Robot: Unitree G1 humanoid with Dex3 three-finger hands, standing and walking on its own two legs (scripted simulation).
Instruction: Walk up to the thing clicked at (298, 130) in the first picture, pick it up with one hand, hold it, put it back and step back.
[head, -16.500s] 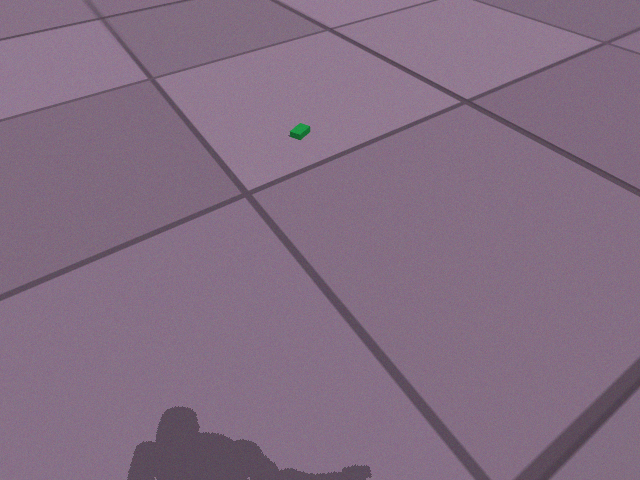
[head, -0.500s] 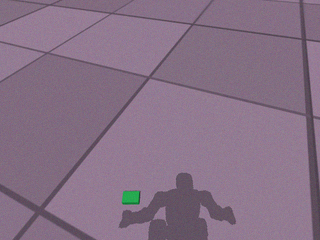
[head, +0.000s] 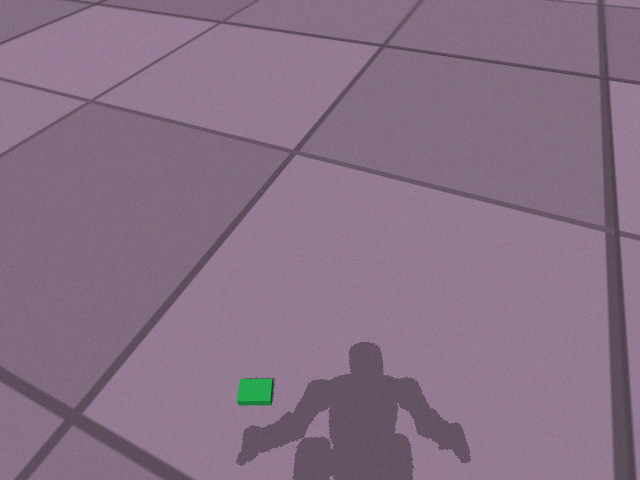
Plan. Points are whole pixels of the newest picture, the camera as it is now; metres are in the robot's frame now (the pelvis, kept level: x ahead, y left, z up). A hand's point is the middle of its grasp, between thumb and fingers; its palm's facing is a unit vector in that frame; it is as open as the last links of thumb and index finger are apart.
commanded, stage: stand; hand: left
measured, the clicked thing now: (255, 391) +0.55 +0.24 -0.77
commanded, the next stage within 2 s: walk up in 0.56 s
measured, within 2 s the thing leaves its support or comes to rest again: neither
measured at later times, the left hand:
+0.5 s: hand out of the picture +0.08 +0.25 -0.16, palm faces -0.03 -0.94 -0.34, open 7.4 cm
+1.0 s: hand out of the picture +0.09 +0.30 -0.19, palm faces -0.01 -0.93 -0.37, open 7.4 cm
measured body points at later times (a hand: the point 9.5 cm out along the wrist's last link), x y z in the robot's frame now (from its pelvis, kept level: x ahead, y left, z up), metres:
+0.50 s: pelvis +0.01 +0.00 +0.00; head +0.03 -0.01 +0.45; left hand +0.09 +0.30 -0.13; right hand +0.08 -0.30 -0.14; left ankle +0.00 +0.13 -0.75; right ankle +0.01 -0.13 -0.75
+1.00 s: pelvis -0.06 +0.03 -0.03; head +0.00 +0.06 +0.41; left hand +0.09 +0.35 -0.16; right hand +0.02 -0.29 -0.14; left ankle -0.05 +0.13 -0.75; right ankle -0.02 -0.12 -0.72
